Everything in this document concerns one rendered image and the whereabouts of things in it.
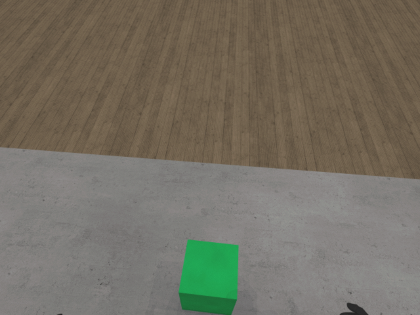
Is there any carton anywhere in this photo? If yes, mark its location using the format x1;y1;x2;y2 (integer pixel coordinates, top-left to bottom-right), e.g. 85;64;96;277
178;240;239;315

